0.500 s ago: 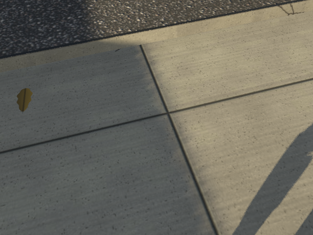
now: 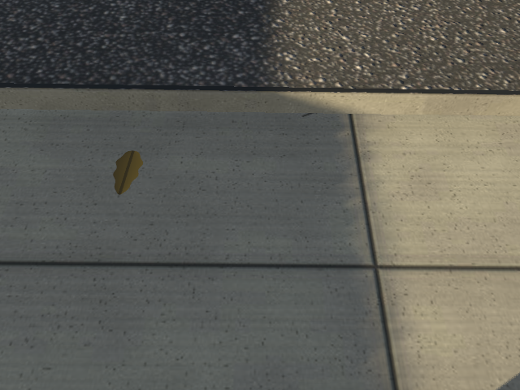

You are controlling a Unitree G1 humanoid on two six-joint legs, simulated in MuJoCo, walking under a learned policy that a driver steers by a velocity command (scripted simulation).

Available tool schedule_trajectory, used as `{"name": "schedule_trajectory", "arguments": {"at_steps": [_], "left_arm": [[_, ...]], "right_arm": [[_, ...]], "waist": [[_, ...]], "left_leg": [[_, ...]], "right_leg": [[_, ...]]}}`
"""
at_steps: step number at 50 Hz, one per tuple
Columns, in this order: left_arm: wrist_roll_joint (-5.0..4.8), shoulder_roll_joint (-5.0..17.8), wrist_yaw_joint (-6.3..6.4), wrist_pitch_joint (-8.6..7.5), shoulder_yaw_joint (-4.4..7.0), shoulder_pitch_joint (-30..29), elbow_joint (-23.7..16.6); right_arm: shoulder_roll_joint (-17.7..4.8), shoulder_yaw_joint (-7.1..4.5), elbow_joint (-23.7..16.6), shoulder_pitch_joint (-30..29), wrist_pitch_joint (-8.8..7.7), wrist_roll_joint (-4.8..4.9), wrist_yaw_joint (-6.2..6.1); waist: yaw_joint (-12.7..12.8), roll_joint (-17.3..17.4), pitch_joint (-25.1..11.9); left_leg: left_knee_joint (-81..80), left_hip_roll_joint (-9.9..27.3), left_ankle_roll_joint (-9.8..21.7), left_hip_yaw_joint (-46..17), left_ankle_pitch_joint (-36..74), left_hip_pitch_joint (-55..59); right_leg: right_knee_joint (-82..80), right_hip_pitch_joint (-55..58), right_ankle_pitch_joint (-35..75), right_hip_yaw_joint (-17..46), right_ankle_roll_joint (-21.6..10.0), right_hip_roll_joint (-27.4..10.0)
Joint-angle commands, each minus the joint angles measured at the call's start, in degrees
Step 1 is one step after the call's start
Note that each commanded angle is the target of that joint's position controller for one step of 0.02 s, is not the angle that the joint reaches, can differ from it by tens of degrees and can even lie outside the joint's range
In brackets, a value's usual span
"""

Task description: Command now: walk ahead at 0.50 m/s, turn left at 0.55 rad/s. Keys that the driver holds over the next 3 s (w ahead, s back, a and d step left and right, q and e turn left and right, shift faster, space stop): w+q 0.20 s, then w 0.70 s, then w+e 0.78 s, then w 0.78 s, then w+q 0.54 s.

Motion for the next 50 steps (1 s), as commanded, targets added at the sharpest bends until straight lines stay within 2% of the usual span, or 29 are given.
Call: {"name": "schedule_trajectory", "arguments": {"at_steps": [1,3,6,9,13,14,15,16,17,18,19,20,21,22,24,27,30,34,37,39,40,41,42,43,44,45,46,47,50], "left_arm": [[0.94,5.9,0.16,0.12,1.80,1.2,-4.0],[1.09,4.4,0.30,0.70,1.17,-2.4,-5.2],[0.78,2.8,-0.12,0.48,0.38,-9.0,-6.6],[-0.21,3.9,-0.76,-0.06,0.63,-13.1,-7.9],[-0.25,6.4,-1.59,-1.11,1.64,-10.4,-7.2],[-0.04,6.7,-1.52,-1.38,2.04,-7.1,-6.3],[0.57,8.2,-1.23,-1.67,2.85,-1.9,-5.0],[1.30,11.0,-0.90,-1.78,3.50,6.2,-4.2],[1.32,16.1,-1.37,-1.00,5.01,11.9,-1.1],[-0.50,10.6,-1.84,-0.88,3.82,11.8,-1.3],[-0.60,7.5,-1.66,-0.64,2.88,9.0,-1.7],[0.19,6.7,-1.57,-0.24,2.35,6.0,-2.2],[0.46,5.7,-1.50,0.01,1.93,4.4,-1.9],[0.88,4.8,-1.31,-0.06,1.46,3.7,-1.7],[0.40,4.3,-1.22,-0.21,1.23,4.2,-0.9],[-0.36,7.1,-0.84,-0.13,1.90,5.8,0.5],[-0.69,8.5,-0.55,0.49,2.10,7.2,1.7],[-1.21,9.1,-0.53,1.30,2.00,11.3,4.1],[-1.42,9.9,-0.28,2.23,2.21,12.5,5.5],[-1.49,11.0,0.04,2.84,2.47,11.3,5.7],[-1.44,10.4,0.18,3.03,2.19,11.0,5.6],[-0.50,8.4,0.33,2.89,1.22,10.3,4.5],[0.20,2.2,0.11,1.84,-0.85,15.9,2.7],[-0.48,4.7,-0.26,0.68,-0.41,14.9,3.6],[-1.93,8.9,-0.67,0.10,0.85,10.1,2.1],[-2.03,8.6,-0.69,-0.05,0.80,6.6,1.4],[-1.37,7.9,-0.60,0.25,0.86,5.4,1.5],[-1.02,7.2,-0.50,0.97,1.07,6.2,2.0],[-1.20,4.2,-0.24,3.06,0.67,7.8,2.8]], "right_arm": [[-7.4,-1.75,-4.8,-1.1,-1.08,-0.10,-0.98],[-9.1,-2.24,-4.4,0.0,-0.98,0.11,-1.76],[-9.5,-2.41,-3.8,2.0,-0.37,0.52,-2.45],[-9.6,-2.51,-2.7,5.1,0.17,0.85,-2.60],[-8.3,-2.26,-2.0,5.9,0.58,0.49,-2.87],[-7.7,-2.07,-2.0,5.3,0.70,0.36,-2.79],[-5.9,-1.39,-2.2,5.4,0.62,0.05,-2.58],[-3.3,-0.23,-3.1,6.1,0.53,-0.81,-2.45],[0.1,0.75,-3.5,15.3,-0.11,1.07,-2.35],[-5.5,0.01,-2.3,13.6,-0.37,1.58,-2.52],[-8.4,-0.79,-3.3,6.2,-0.44,1.40,-2.46],[-7.9,-0.65,-4.4,2.0,-0.51,0.63,-2.59],[-7.2,-0.64,-5.2,-0.5,-0.86,-0.18,-2.41],[-6.3,-0.65,-5.3,-0.2,-1.01,-0.26,-2.09],[-4.3,-0.26,-4.9,0.9,-0.95,0.02,-1.73],[-2.2,0.71,-6.6,-3.5,-0.95,-0.46,-1.56],[-1.2,1.34,-7.4,-8.6,-1.39,-0.32,-1.06],[-1.6,1.38,-8.9,-14.7,-1.84,0.36,-0.23],[-2.7,1.05,-10.1,-16.9,-2.16,0.52,0.50],[-4.5,0.15,-9.0,-12.4,-2.32,0.22,0.54],[-6.6,-1.07,-6.8,-5.3,-2.23,-0.11,0.17],[-9.8,-2.28,-4.6,4.6,-2.04,-0.55,-0.43],[-15.9,-3.60,-3.6,10.2,-1.55,-1.27,-0.74],[-11.6,-2.50,-3.0,11.7,-1.26,-0.38,-0.55],[-9.1,-1.42,-3.2,7.5,-1.33,-0.11,-0.51],[-7.6,-0.88,-3.6,3.7,-1.35,-0.22,-0.48],[-5.8,-0.36,-3.7,0.5,-1.46,-0.63,-0.29],[-4.5,0.04,-3.7,-1.5,-1.90,-1.10,-0.16],[-4.9,-0.39,-2.1,-2.6,-3.40,-1.28,-0.12]], "waist": [[2.1,2.5,-5.6],[1.3,2.7,-3.9],[-1.5,4.8,-3.1],[-3.2,5.7,-3.0],[-1.5,7.9,-3.6],[0.5,8.3,-4.3],[2.9,7.5,-7.8],[6.1,1.7,-15.6],[2.7,-18.4,-21.3],[4.6,-12.5,-17.5],[6.1,-6.7,-9.9],[5.2,-2.5,-6.6],[4.4,-2.0,-3.6],[2.9,-3.6,-3.4],[2.0,-5.2,-4.1],[2.8,-3.9,-2.8],[4.4,-3.5,-2.1],[6.5,-3.5,-0.9],[5.8,-3.9,-0.1],[2.2,-4.3,-2.6],[-1.4,-3.3,-7.1],[-5.7,-0.8,-14.4],[-4.5,13.3,-22.6],[-5.5,14.8,-25.2],[-4.8,10.8,-15.5],[-3.4,7.5,-10.2],[-1.8,5.2,-6.3],[0.2,6.1,-4.8],[2.2,6.2,-3.4]], "left_leg": [[-13.4,15.3,12.0,-18.8,15.7,8.2],[-14.0,13.4,10.9,-15.4,16.5,4.6],[-13.0,10.0,7.6,-12.6,10.3,1.7],[-11.1,11.2,6.4,-16.0,5.0,3.4],[-4.7,14.8,4.8,-21.2,4.9,10.7],[-2.0,14.0,4.0,-20.9,8.3,10.9],[4.9,11.1,2.4,-18.8,12.9,10.1],[20.3,7.6,0.3,-14.7,5.2,4.0],[39.2,-0.8,-4.0,-8.1,-20.4,-16.4],[46.0,2.4,-4.4,-10.9,-22.8,-24.5],[47.4,4.5,-4.2,-10.4,-17.6,-26.6],[46.1,6.5,-4.2,-8.0,-13.8,-25.3],[42.8,8.1,-4.3,-7.2,-11.0,-24.7],[40.0,9.9,-4.3,-6.6,-9.0,-21.9],[35.6,10.8,-4.8,-4.8,-8.2,-19.5],[26.2,11.7,-6.1,-2.9,-4.2,-20.8],[15.4,11.1,-6.5,-1.4,5.4,-18.2],[7.2,9.1,-6.4,0.0,11.5,-14.3],[3.8,8.5,-4.4,-0.1,7.7,-13.9],[1.0,6.7,-2.4,1.5,5.6,-6.0],[-0.2,5.4,-0.8,2.7,6.2,4.5],[2.1,11.3,2.1,-3.2,7.3,20.3],[-0.3,26.0,10.9,-28.1,0.2,41.2],[-7.6,28.3,13.1,-40.9,-8.1,41.6],[-9.1,26.4,10.5,-33.6,-10.9,34.2],[-10.4,23.8,8.9,-26.5,-8.3,26.2],[-12.5,21.7,8.0,-21.2,-4.1,19.3],[-14.5,20.0,7.1,-17.2,-0.2,14.2],[-18.7,19.1,7.3,-9.4,6.6,7.9]], "right_leg": [[-6.3,-7.7,3.6,1.2,1.8,-2.6],[-14.2,-7.4,9.6,0.0,3.5,-1.5],[-28.1,-3.0,22.4,-0.5,4.1,1.3],[-34.4,-0.3,26.1,0.4,3.8,3.1],[-37.9,1.8,20.5,1.3,0.6,2.4],[-39.8,6.0,19.6,0.0,-0.8,2.8],[-40.5,14.3,19.0,0.3,-2.8,1.9],[-39.5,28.1,16.9,9.7,-6.4,-6.9],[-45.6,45.2,3.6,37.0,-16.8,-18.2],[-49.9,44.2,-11.5,43.8,-16.4,-18.9],[-50.6,37.5,-10.7,35.3,-13.9,-16.5],[-51.0,31.2,-4.0,28.4,-12.5,-14.1],[-52.0,26.3,2.6,23.8,-12.8,-12.2],[-53.0,23.4,7.6,20.2,-12.2,-10.3],[-54.6,21.6,13.6,15.9,-12.6,-8.7],[-57.1,20.6,19.6,11.7,-13.9,-9.2],[-57.9,20.1,22.0,6.7,-12.6,-7.7],[-56.8,21.4,23.2,4.4,-11.5,-8.2],[-54.3,26.0,26.0,5.1,-10.3,-10.6],[-48.4,27.2,37.2,3.6,-8.8,-10.2],[-40.1,25.3,44.2,1.3,-7.5,-7.8],[-26.5,16.7,37.4,-0.9,-5.5,-5.3],[-3.9,-5.8,10.0,-4.3,-1.2,3.7],[4.2,-13.8,-11.9,2.8,-1.4,4.7],[7.0,-18.5,-8.7,3.0,-2.0,1.3],[5.1,-17.9,-3.4,1.5,-2.2,-1.3],[1.9,-16.1,0.2,0.9,-1.8,-2.9],[-0.6,-12.5,3.1,1.5,-1.5,-4.4],[-3.1,-9.2,8.0,2.2,-0.1,-4.6]]}}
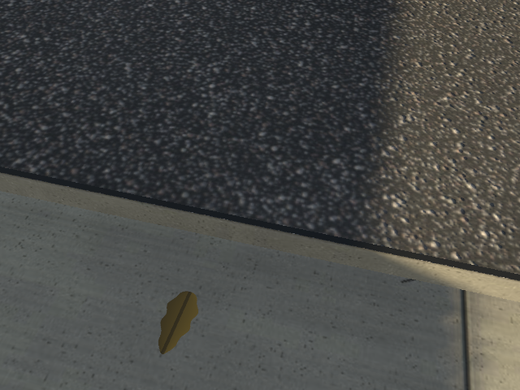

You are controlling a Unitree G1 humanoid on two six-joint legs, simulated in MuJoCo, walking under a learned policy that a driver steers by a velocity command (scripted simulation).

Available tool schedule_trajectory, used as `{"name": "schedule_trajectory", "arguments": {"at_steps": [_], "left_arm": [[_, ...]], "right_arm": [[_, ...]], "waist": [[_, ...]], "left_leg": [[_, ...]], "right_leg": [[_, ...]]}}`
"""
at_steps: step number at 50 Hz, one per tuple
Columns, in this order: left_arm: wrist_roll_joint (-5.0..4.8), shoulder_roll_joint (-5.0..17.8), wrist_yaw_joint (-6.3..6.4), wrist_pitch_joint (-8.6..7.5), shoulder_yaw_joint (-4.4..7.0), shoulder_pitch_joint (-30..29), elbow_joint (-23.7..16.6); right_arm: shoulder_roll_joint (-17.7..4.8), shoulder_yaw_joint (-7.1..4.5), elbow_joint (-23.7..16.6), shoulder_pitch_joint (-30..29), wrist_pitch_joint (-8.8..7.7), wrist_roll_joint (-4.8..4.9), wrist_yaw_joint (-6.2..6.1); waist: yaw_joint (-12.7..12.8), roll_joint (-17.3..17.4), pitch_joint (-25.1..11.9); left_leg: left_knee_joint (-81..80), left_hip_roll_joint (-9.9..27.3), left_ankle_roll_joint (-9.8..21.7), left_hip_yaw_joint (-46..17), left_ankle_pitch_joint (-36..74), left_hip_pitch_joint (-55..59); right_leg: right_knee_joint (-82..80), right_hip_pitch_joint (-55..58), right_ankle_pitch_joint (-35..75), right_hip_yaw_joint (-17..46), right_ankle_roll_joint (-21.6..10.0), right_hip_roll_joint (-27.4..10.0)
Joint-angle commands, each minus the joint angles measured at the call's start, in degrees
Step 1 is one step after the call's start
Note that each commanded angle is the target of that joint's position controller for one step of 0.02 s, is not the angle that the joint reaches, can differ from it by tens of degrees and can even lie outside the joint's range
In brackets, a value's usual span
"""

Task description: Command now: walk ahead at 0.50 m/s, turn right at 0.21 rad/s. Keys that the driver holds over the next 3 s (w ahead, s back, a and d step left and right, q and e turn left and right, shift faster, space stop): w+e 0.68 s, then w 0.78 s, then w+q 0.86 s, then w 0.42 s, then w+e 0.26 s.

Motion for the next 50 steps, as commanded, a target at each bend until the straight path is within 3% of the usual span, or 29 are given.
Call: {"name": "schedule_trajectory", "arguments": {"at_steps": [1,6,10,11,12,13,15,16,17,18,19,20,21,22,23,25,27,32,36,38,40,41,42,43,44,45,46,47,50], "left_arm": [[-0.04,2.6,0.39,0.91,0.92,2.0,-2.6],[0.34,1.6,-0.55,0.36,0.69,-5.5,-4.8],[0.28,0.4,-1.84,0.26,-0.07,-12.7,-8.1],[5.04,0.2,-3.19,1.67,-0.37,-14.1,-8.8],[5.06,0.2,-3.87,2.21,-0.24,-15.0,-9.5],[4.63,0.8,-4.16,2.44,-0.07,-14.9,-9.9],[4.59,2.4,-3.75,2.56,0.60,-11.0,-9.5],[4.76,3.7,-3.08,2.21,1.28,-5.3,-8.1],[5.21,5.6,-2.19,1.70,2.36,5.3,-4.9],[5.35,12.6,-1.21,1.75,4.49,12.0,-4.2],[2.86,15.6,-1.18,2.24,5.34,9.7,-4.8],[1.92,14.5,-1.01,2.66,5.30,9.2,-4.6],[1.62,11.2,-0.62,2.71,4.58,6.6,-4.0],[1.68,7.8,-0.39,2.77,3.59,4.2,-3.8],[1.37,6.2,-0.17,2.63,2.98,2.5,-3.5],[1.47,5.7,-0.38,1.93,2.64,1.1,-3.8],[1.56,7.3,-0.57,1.36,3.09,1.9,-3.2],[1.70,8.0,-0.58,1.29,3.51,5.3,-1.6],[2.28,8.2,-0.26,1.13,3.60,7.4,-0.8],[2.43,8.4,0.10,0.81,3.47,6.9,-0.6],[2.30,8.5,0.37,0.46,3.25,5.4,-0.2],[2.26,6.7,0.26,0.06,2.55,5.7,-0.1],[1.36,3.0,0.18,-0.41,1.35,6.3,-2.0],[1.13,1.5,0.08,-0.32,1.08,12.1,-2.5],[2.68,5.1,0.57,0.67,1.46,10.6,-0.2],[2.90,5.1,0.00,0.78,1.52,7.3,-0.1],[2.78,4.4,-0.41,0.87,1.28,5.0,-0.5],[3.32,4.0,-0.71,1.13,1.16,3.2,-0.8],[4.00,2.5,-1.20,1.90,0.48,2.8,-0.3]], "right_arm": [[-6.9,-1.93,-2.2,-1.7,-2.14,-0.51,-0.28],[-8.4,-2.14,0.2,-0.3,-2.21,-0.44,-1.34],[-9.8,-2.51,2.9,3.8,-1.32,0.20,-1.86],[-7.4,-1.62,4.9,7.2,-1.12,-1.17,-1.75],[-7.5,-1.66,5.4,8.4,-0.98,-1.24,-1.82],[-8.6,-1.89,5.7,8.5,-0.74,-1.44,-1.99],[-11.0,-2.36,5.7,7.2,-0.20,-1.66,-2.48],[-11.8,-2.47,5.8,7.2,0.36,-1.79,-2.65],[-11.4,-2.16,5.3,7.2,0.83,-1.65,-2.80],[-7.2,-0.86,2.2,9.7,0.46,-0.34,-2.25],[-6.1,-0.88,0.0,7.8,0.08,-0.66,-1.35],[-8.8,-1.19,-0.6,1.9,-0.10,-1.38,-1.09],[-7.3,-0.47,-1.0,0.5,-0.72,-0.80,-0.87],[-6.8,-0.30,-0.5,0.7,-0.85,-0.88,-0.96],[-7.0,-0.34,-0.8,0.5,-0.12,-1.90,-1.03],[-6.4,-0.11,0.2,3.2,1.79,-2.88,-0.84],[-5.5,0.12,-0.3,2.2,2.53,-2.70,-0.62],[-5.0,0.65,-3.5,-8.7,2.26,-1.93,-0.35],[-5.4,0.82,-4.5,-12.3,1.41,-1.28,-0.15],[-6.4,0.49,-4.2,-10.5,0.92,-1.46,-0.34],[-7.5,-0.16,-2.0,-3.1,0.12,-1.87,-0.97],[-9.6,-0.95,-0.2,3.2,-0.77,-2.48,-1.64],[-14.2,-1.79,0.0,10.9,-1.07,-3.38,-2.43],[-19.5,-3.52,2.0,11.3,0.02,-2.74,-2.08],[-13.1,-2.31,1.2,7.0,0.66,-1.90,-1.54],[-9.0,-1.32,0.5,3.4,0.67,-1.34,-1.21],[-6.9,-0.68,0.4,1.2,0.61,-1.41,-1.16],[-6.2,-0.35,1.2,1.6,0.24,-1.33,-1.36],[-6.4,-0.33,3.8,4.6,-1.23,-0.88,-1.12]], "waist": [[1.2,7.2,-0.6],[-1.0,5.5,1.4],[-4.1,4.1,3.6],[-3.2,3.5,4.9],[-4.1,5.4,5.5],[-3.5,6.5,5.3],[-1.1,8.3,1.9],[1.5,8.3,-2.0],[6.2,6.0,-8.4],[7.2,-3.3,-17.0],[5.1,-11.7,-21.7],[6.9,-2.7,-17.7],[5.4,0.2,-10.3],[2.9,2.8,-4.8],[1.0,2.2,-2.3],[-0.9,1.2,-3.1],[-1.1,0.7,-2.3],[2.8,-1.2,1.5],[4.3,-1.6,0.6],[3.1,-2.0,0.0],[-1.1,-0.7,-1.4],[-3.9,2.8,-5.2],[-6.6,10.6,-12.4],[-2.8,23.9,-13.0],[-1.3,11.5,-6.5],[-1.0,6.5,-2.0],[-0.5,6.0,-0.3],[-0.4,7.5,1.0],[0.2,8.5,-1.2]], "left_leg": [[-14.6,15.9,9.6,-11.1,7.9,3.2],[-15.8,14.0,6.7,-1.0,13.0,5.2],[-15.2,16.2,5.9,2.1,14.4,12.1],[-14.6,15.3,4.4,4.8,14.7,11.5],[-13.4,15.6,3.9,5.0,16.5,12.0],[-11.0,16.1,3.3,5.5,21.0,14.5],[-1.0,17.0,2.2,7.1,41.4,19.0],[8.7,16.8,1.8,8.0,47.8,19.9],[23.1,15.4,0.5,9.5,43.6,15.1],[43.1,11.6,-2.1,10.4,23.0,-4.0],[58.4,-0.6,-4.5,2.8,-21.7,-21.7],[60.1,3.1,-3.5,-5.6,-18.0,-27.6],[56.1,6.0,-3.1,-5.7,-13.1,-28.1],[49.3,8.2,-2.9,-5.4,-10.7,-24.9],[45.4,9.1,-3.6,-5.5,-10.5,-21.7],[42.1,8.8,-4.9,-4.7,-10.3,-16.5],[37.3,8.6,-5.9,-3.7,-8.3,-16.5],[21.5,7.9,-7.4,-3.5,3.8,-19.0],[13.2,5.6,-6.7,-3.0,6.2,-14.8],[10.4,5.0,-5.1,-3.3,4.4,-9.7],[5.6,3.3,-3.1,-2.1,1.7,0.1],[2.7,5.7,-1.4,-4.7,0.2,8.7],[-1.5,18.4,2.2,-20.2,-9.3,19.9],[-9.3,26.4,7.7,-42.5,-12.5,24.8],[-9.1,24.8,7.3,-40.3,-20.6,19.3],[-9.4,21.8,6.4,-32.5,-19.1,14.0],[-10.6,19.1,5.4,-26.1,-12.4,11.1],[-11.1,17.1,4.9,-21.3,-4.8,9.9],[-10.5,15.1,5.3,-14.3,12.0,10.4]], "right_leg": [[-1.9,-6.8,6.6,4.0,1.1,-2.8],[-18.1,-6.9,22.6,2.7,1.0,-1.0],[-26.0,-8.4,24.0,0.1,-0.4,-0.3],[-27.7,-5.2,22.5,-5.2,-1.4,0.8],[-28.1,-3.9,19.9,-6.3,-2.3,1.4],[-28.8,-3.4,15.8,-6.6,-3.4,2.2],[-29.5,1.2,6.6,-8.5,-6.1,5.9],[-31.1,7.2,3.1,-8.7,-7.8,8.4],[-34.7,20.4,5.0,-7.0,-10.1,9.0],[-34.9,40.2,-0.4,13.6,-16.1,-4.9],[-43.7,49.7,7.9,41.8,-22.8,-15.5],[-43.9,48.6,11.7,34.8,-21.4,-13.2],[-44.5,40.9,14.2,26.8,-20.0,-11.9],[-46.2,32.6,17.3,21.9,-17.3,-8.8],[-47.6,27.1,20.3,18.8,-16.0,-6.4],[-48.9,22.3,23.7,15.7,-16.0,-4.1],[-50.6,19.7,21.7,14.3,-16.4,-2.8],[-52.5,19.7,13.4,14.7,-14.1,-0.7],[-48.6,23.1,19.7,15.3,-12.0,-1.4],[-46.4,23.6,21.7,16.8,-10.2,-2.9],[-39.4,23.1,28.0,16.4,-8.4,-2.0],[-28.8,21.4,29.7,13.4,-6.9,1.9],[-13.1,14.0,18.0,7.8,-4.8,6.6],[-3.2,0.6,-12.3,3.5,-3.8,13.7],[1.8,-2.8,-10.5,6.8,-4.6,9.3],[1.2,-2.2,-5.7,6.7,-4.7,7.5],[-0.6,-1.4,-2.9,5.7,-4.3,5.9],[-2.1,-1.2,-1.6,4.8,-3.8,4.9],[-2.7,0.1,1.0,3.0,-2.2,4.9]]}}
Over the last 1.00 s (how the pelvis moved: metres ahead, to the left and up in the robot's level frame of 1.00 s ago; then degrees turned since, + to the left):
0.54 0.07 0.01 12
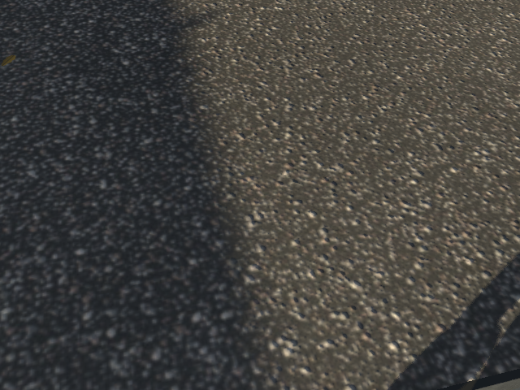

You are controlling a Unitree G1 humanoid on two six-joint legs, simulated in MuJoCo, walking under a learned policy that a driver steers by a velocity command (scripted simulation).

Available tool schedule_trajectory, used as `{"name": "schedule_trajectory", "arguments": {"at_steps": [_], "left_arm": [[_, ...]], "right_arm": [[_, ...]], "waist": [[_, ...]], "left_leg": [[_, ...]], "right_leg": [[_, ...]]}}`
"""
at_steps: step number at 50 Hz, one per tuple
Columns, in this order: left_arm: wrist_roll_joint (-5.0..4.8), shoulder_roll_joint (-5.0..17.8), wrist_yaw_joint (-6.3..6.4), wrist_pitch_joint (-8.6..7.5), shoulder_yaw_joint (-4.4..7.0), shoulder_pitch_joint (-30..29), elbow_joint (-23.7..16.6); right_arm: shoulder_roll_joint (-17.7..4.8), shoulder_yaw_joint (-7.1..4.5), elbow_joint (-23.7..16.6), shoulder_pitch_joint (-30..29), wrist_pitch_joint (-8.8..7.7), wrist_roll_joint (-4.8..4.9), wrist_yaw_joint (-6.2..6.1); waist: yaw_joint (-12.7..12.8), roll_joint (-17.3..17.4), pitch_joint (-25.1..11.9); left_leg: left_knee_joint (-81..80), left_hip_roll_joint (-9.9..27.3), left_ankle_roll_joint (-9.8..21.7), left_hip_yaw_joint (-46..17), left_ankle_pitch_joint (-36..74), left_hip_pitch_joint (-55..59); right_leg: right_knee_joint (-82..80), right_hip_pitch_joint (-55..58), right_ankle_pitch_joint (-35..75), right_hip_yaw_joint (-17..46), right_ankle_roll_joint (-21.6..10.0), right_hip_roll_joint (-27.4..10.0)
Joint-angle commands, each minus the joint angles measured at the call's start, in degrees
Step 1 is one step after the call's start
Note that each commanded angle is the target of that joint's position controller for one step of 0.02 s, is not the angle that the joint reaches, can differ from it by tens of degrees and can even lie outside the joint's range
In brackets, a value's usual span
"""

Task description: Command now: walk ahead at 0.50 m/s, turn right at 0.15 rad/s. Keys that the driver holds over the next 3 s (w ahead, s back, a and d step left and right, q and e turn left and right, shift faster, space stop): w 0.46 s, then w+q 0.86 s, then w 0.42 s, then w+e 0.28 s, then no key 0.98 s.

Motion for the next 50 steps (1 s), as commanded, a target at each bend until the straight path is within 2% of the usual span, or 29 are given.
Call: {"name": "schedule_trajectory", "arguments": {"at_steps": [1,6,10,13,15,16,17,18,19,20,21,25,26,28,30,32,34,35,36,37,38,39,40,41,42,43,45,47,50], "left_arm": [[0.51,2.9,-0.51,0.16,0.27,0.9,-2.2],[0.33,0.1,-1.23,0.09,-1.47,-10.3,-5.0],[-0.38,-0.6,-0.25,0.20,-2.40,-13.0,-5.8],[-0.19,0.5,0.73,-0.21,-1.91,-8.3,-4.4],[0.15,2.6,1.47,-1.31,-0.41,6.2,0.7],[1.13,7.8,2.25,-1.52,1.26,13.0,2.1],[1.44,11.2,2.08,-1.61,1.32,10.8,1.1],[-1.20,12.4,1.81,-0.68,2.57,12.5,2.4],[-1.53,7.0,1.44,-0.55,1.40,8.9,2.4],[-1.28,2.3,0.95,-0.81,0.13,6.9,2.9],[-0.47,-0.4,0.75,-1.14,-0.74,6.7,3.9],[0.06,-1.5,0.69,-3.10,-1.71,11.5,8.7],[0.02,-1.8,0.76,-3.40,-2.10,11.2,9.6],[-0.58,-1.3,0.98,-3.93,-2.92,9.1,10.1],[-1.73,0.1,2.93,-4.32,-3.20,8.8,10.0],[-2.69,1.3,3.16,-4.63,-2.99,10.2,9.8],[-3.54,3.6,3.37,-4.04,-2.34,13.1,9.4],[-2.64,5.2,3.77,-3.27,-1.66,13.9,9.1],[8.66,11.1,-2.56,-3.36,-1.47,17.0,10.5],[7.79,14.2,-4.60,-2.90,1.57,8.3,6.9],[8.66,11.6,-5.60,-2.71,1.74,11.6,6.6],[10.37,2.2,-7.53,-3.05,-1.59,25.0,6.3],[3.42,7.0,-7.26,-2.08,0.48,14.1,5.6],[1.91,1.2,-5.86,-2.50,-1.11,8.1,1.3],[2.30,-0.6,-3.19,-2.64,-2.05,3.7,-1.0],[4.40,-2.5,-1.22,-2.49,-3.23,2.5,-3.4],[3.98,-4.2,0.12,-0.81,-4.77,3.4,-5.1],[2.22,-1.3,0.32,-1.10,-3.94,1.1,-7.1],[1.44,-0.1,0.36,-3.64,-3.53,-5.2,-8.2]], "right_arm": [[-6.9,-1.58,0.0,4.1,-1.65,0.68,0.08],[-6.1,-1.31,2.9,6.8,-1.10,0.72,0.02],[-6.5,-1.30,5.0,9.7,-0.50,0.43,-0.24],[-7.3,-1.46,5.2,7.8,-0.06,0.36,-0.35],[-7.1,-1.38,5.2,6.3,0.25,1.72,-0.08],[-5.4,-0.75,3.3,4.3,-0.01,2.48,0.12],[1.4,0.42,2.1,6.4,0.02,1.12,-0.29],[-2.9,-0.86,2.8,8.3,0.83,1.02,-0.64],[-3.3,-1.04,1.9,4.0,1.03,0.49,-0.66],[-2.3,-1.00,0.8,1.4,1.08,0.32,-0.37],[-0.5,-0.65,0.2,0.0,1.61,0.28,-0.25],[7.1,2.31,-8.0,-10.6,3.69,1.24,-1.06],[8.1,3.18,-10.7,-13.5,3.77,1.28,-1.34],[6.9,3.98,-14.6,-16.8,3.84,1.32,-1.22],[3.9,3.62,-15.6,-15.3,4.37,0.22,-0.24],[4.2,3.94,-14.1,-12.8,5.22,0.20,-0.04],[4.5,4.15,-13.1,-12.6,5.31,0.34,-0.02],[4.3,3.91,-12.5,-10.5,5.25,0.27,0.06],[6.0,5.95,-16.8,-13.4,6.73,-0.15,4.50],[-0.5,2.85,-11.0,-2.5,6.19,1.19,5.28],[-5.7,0.06,-4.7,9.6,5.89,1.37,3.91],[-10.6,-0.88,-0.5,18.1,4.38,2.78,2.63],[-11.3,-1.82,1.2,25.6,3.77,-1.84,2.19],[-11.9,-2.56,4.4,22.4,1.13,-3.02,1.59],[-5.0,-0.75,4.9,12.1,-0.70,-2.71,2.20],[1.9,1.63,6.1,5.9,-1.77,-2.13,2.72],[7.2,3.77,7.0,-1.7,-3.08,-2.26,3.72],[3.6,3.26,5.1,-4.5,-4.44,-1.45,3.64],[-0.7,2.68,6.3,6.5,-5.55,-3.53,2.23]], "waist": [[0.1,8.2,-1.4],[-1.7,8.3,0.9],[-2.2,9.1,0.5],[1.1,8.4,-1.3],[7.6,3.6,-7.3],[10.4,-2.4,-10.7],[4.4,-9.4,-9.1],[6.3,-6.0,-10.9],[4.8,-3.2,-2.1],[3.7,-2.9,2.4],[2.5,-2.5,2.9],[0.2,-1.3,4.5],[-1.3,-0.3,5.5],[-3.4,0.6,7.5],[-4.8,-0.2,4.6],[-3.9,1.4,0.6],[-3.2,0.8,-4.4],[-4.0,-3.0,-7.3],[-7.2,-14.3,-5.9],[-9.6,-6.6,-8.9],[-9.2,-3.5,-16.4],[-5.2,11.8,-31.1],[-13.6,7.1,-21.3],[-9.2,4.0,-8.5],[-4.7,0.2,-3.5],[-0.8,0.7,-4.4],[5.5,0.1,-5.0],[6.1,4.2,-4.4],[0.9,5.8,-5.1]], "left_leg": [[-10.6,14.0,6.5,-12.9,15.6,8.9],[-11.4,12.2,7.0,-7.1,24.2,9.4],[-8.3,13.6,7.0,-5.9,30.7,9.3],[0.1,14.4,6.6,-4.8,47.8,11.0],[19.6,9.5,4.2,-1.4,45.5,4.2],[37.0,5.6,2.2,0.1,23.0,-8.6],[54.1,0.2,0.8,-0.2,-19.4,-23.4],[61.8,-0.5,1.1,-4.9,-17.4,-28.2],[66.3,2.3,1.0,-3.8,-15.1,-33.9],[69.5,3.3,1.3,-2.8,-14.5,-36.3],[76.6,3.5,1.6,-1.7,-15.1,-38.5],[98.0,2.2,3.8,-4.1,-18.8,-58.0],[96.2,1.8,4.5,-5.9,-17.3,-59.0],[80.9,1.7,3.6,-3.4,-13.8,-54.6],[66.3,3.9,2.1,0.8,-8.0,-43.1],[56.6,3.8,3.2,6.5,-8.0,-33.1],[47.2,0.3,5.4,11.6,-10.2,-26.5],[44.0,-1.9,6.0,12.3,-14.2,-25.1],[34.1,-1.0,5.2,1.4,-11.0,-24.3],[22.3,-4.6,5.0,2.6,-4.8,-20.0],[23.3,-6.7,7.5,-4.0,3.3,2.1],[15.7,8.5,23.7,-39.3,5.5,32.8],[1.3,12.2,23.0,-55.4,-8.3,25.0],[-0.2,13.1,16.5,-49.5,-24.1,15.7],[-0.2,11.8,15.6,-45.0,-24.6,4.7],[-0.4,10.1,15.5,-38.1,-18.2,-0.8],[-2.0,6.7,12.7,-28.1,-8.8,-11.8],[-3.7,3.4,10.9,-19.6,-3.2,-16.2],[-2.8,0.2,8.8,-16.4,4.6,-14.9]], "right_leg": [[0.5,-9.6,2.9,0.0,1.4,-2.7],[-11.4,-12.0,8.4,-6.3,3.7,-4.9],[-17.1,-6.4,8.5,-9.3,1.6,-3.5],[-21.0,0.9,5.5,-9.9,-1.6,-0.9],[-32.0,21.0,12.8,-9.9,-3.4,0.4],[-38.6,32.9,7.2,5.2,-6.5,-11.9],[-39.4,37.1,24.7,23.4,-8.2,-24.6],[-42.1,33.7,14.4,27.2,-15.2,-27.0],[-44.5,27.7,4.4,22.5,-15.3,-24.1],[-46.2,22.0,-1.5,18.0,-13.0,-20.5],[-47.1,19.1,-3.0,15.0,-11.3,-18.1],[-48.1,12.8,-1.3,7.9,-8.8,-17.8],[-49.2,8.7,-3.1,5.4,-6.9,-17.3],[-54.3,0.7,-6.0,-0.8,-4.5,-13.9],[-60.1,0.9,10.6,-4.4,-7.1,-13.6],[-60.0,7.5,33.7,-10.4,-7.7,-13.1],[-51.4,19.5,72.3,-13.7,-6.9,-14.7],[-44.2,26.3,86.3,-14.1,-5.9,-16.7],[-41.5,26.5,102.3,-8.4,-11.1,-24.0],[-32.3,34.0,100.3,-11.6,-10.7,-21.5],[-16.9,19.4,84.9,-11.1,-8.2,-19.3],[1.6,-7.5,28.5,-4.7,-2.5,-10.0],[29.4,-21.3,7.1,5.2,-1.9,1.2],[41.9,-34.5,9.6,10.5,-2.6,0.0],[44.3,-36.0,12.0,10.2,-3.4,-1.4],[44.6,-35.8,12.1,10.1,-4.6,-2.2],[42.5,-33.5,14.6,7.2,-5.2,-5.4],[34.2,-30.2,11.0,2.6,-2.4,-7.1],[21.5,-27.4,14.7,-1.8,3.2,-6.8]]}}
Over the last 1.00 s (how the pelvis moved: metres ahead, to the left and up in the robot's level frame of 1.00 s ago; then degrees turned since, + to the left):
0.55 -0.10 0.00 -27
